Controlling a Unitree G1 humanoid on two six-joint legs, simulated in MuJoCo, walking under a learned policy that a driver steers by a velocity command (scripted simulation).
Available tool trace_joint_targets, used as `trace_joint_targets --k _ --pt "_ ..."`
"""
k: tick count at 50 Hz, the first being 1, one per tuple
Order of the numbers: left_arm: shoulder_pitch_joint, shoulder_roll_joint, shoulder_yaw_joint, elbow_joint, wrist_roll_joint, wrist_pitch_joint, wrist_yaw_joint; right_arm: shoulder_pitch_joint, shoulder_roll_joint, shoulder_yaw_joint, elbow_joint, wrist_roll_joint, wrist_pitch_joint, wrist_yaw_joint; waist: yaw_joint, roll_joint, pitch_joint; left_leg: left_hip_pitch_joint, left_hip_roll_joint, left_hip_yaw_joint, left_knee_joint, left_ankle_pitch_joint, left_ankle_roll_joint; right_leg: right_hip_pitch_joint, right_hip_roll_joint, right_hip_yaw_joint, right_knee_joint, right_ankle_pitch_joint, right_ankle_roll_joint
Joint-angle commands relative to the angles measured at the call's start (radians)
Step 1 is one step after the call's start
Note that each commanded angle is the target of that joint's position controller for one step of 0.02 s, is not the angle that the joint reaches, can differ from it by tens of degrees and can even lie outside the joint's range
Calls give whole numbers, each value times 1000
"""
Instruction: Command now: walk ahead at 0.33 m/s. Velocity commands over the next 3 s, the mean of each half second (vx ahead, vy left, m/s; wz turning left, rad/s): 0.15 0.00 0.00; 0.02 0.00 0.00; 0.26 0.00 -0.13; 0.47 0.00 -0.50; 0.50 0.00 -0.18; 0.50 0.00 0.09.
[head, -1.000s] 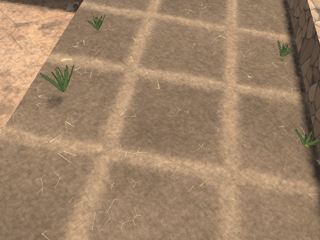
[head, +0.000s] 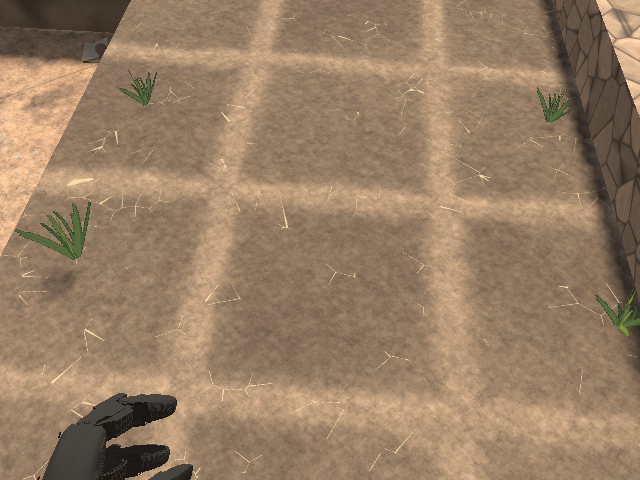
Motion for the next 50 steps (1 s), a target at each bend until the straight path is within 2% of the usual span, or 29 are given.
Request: trace_joint_targets --k 1,2,3,4,5,6,7,8,9,10,13,16,18,20,21,22,23,24,25,26,29,35,41,50 --pt "388 242 86 42 33 -3 29 -50 -127 -21 -96 -31 -3 -14 241 -1 -279 -404 76 -7 598 666 38 719 -159 178 61 326 -105" --pt "401 295 86 53 45 -1 18 149 12 19 -74 -19 -11 -5 140 -287 -480 -676 -105 -68 976 -203 -21 974 -432 636 -42 347 -296" --pt "375 214 73 45 25 6 16 103 -106 -10 -41 1 -17 -3 180 -177 -458 -704 -72 -180 1078 -189 -20 865 -389 671 -132 247 -270" --pt "284 170 57 42 12 7 17 -12 -146 -23 -72 20 -13 -4 158 -123 -272 -766 -21 -121 1075 -127 -18 708 -350 488 -144 236 -230" --pt "215 135 46 41 10 8 17 -76 -141 -20 -86 8 -9 -13 128 -32 -189 -743 31 -82 1015 -50 -19 563 -300 384 -166 279 -200" --pt "172 110 39 42 17 7 15 -108 -139 -26 -90 -8 0 -21 103 -15 -137 -700 59 -72 962 -7 -23 444 -260 305 -188 332 -185" --pt "151 103 36 50 34 3 14 -87 -124 -27 -87 -12 14 -24 70 -43 -134 -611 83 -79 921 31 -22 352 -233 251 -219 354 -174" --pt "135 93 34 59 45 -3 11 -67 -99 -24 -79 -13 27 -27 52 -54 -138 -549 83 -73 886 55 -25 292 -219 217 -242 373 -179" --pt "121 85 30 71 49 -10 10 -53 -75 -20 -75 -14 38 -30 36 -57 -138 -507 87 -69 832 65 -30 244 -211 179 -255 400 -187" --pt "108 87 29 82 51 -14 11 -61 -67 -19 -78 -17 45 -35 28 -62 -133 -485 88 -65 763 78 -35 213 -204 151 -266 406 -192" --pt "100 119 35 109 43 -1 27 -147 -58 -9 -102 -28 58 -41 47 -74 -129 -451 98 -58 558 160 -40 199 -189 119 -287 252 -181" --pt "133 143 39 135 41 24 38 -231 -84 -13 -113 -18 66 -38 87 -56 -101 -438 91 -53 438 220 -38 201 -191 155 -323 -78 -169" --pt "142 139 34 147 35 37 42 -267 -92 -15 -120 -19 65 -37 96 -51 -72 -425 80 -48 358 215 -33 210 -192 186 -323 -234 -159" --pt "134 111 20 154 25 47 45 -261 -82 -14 -109 -30 56 -36 74 -30 -62 -336 62 -25 214 279 -17 198 -160 181 -280 -331 -116" --pt "166 84 9 168 24 48 45 -263 -93 -15 -111 -38 52 -38 73 -11 -56 -290 81 -50 143 352 -5 189 -128 170 -250 -351 -73" --pt "196 66 1 175 36 45 44 -259 -128 -19 -118 -40 48 -42 88 30 -69 -243 141 -107 132 479 13 176 -87 143 -195 -345 -30" --pt "268 71 6 183 35 43 40 -296 -198 -36 -102 -25 51 -42 162 152 -66 -271 138 -112 169 410 43 174 -14 77 -193 -337 0" --pt "228 91 8 191 36 46 44 -298 -136 -29 -99 -24 50 -33 120 138 -69 -340 101 -89 152 290 36 252 0 41 -158 -301 19" --pt "198 99 10 187 31 52 46 -303 -95 -17 -94 -31 46 -28 112 118 -59 -364 89 -82 141 274 20 270 -4 40 -142 -275 19" --pt "189 85 6 191 29 59 51 -318 -88 -14 -91 -34 42 -25 115 112 -56 -365 81 -74 144 321 8 280 -11 42 -132 -238 14" --pt "193 95 8 206 30 71 55 -303 -94 -15 -66 -25 29 -24 109 88 -69 -333 70 -60 171 431 5 302 -19 46 -107 -120 5" --pt "179 94 10 246 19 83 58 -304 -97 -13 -20 -21 33 -29 106 37 -80 -315 58 -46 186 501 10 351 -25 46 -81 0 9" --pt "173 98 11 287 18 92 64 -309 -91 -11 30 -21 41 -33 106 16 -65 -309 47 -33 177 482 8 365 -30 51 -86 11 12" --pt "173 102 9 336 18 91 70 -314 -81 -8 100 -22 52 -40 102 16 -35 -302 35 -19 150 413 -2 351 -37 62 -119 -48 11"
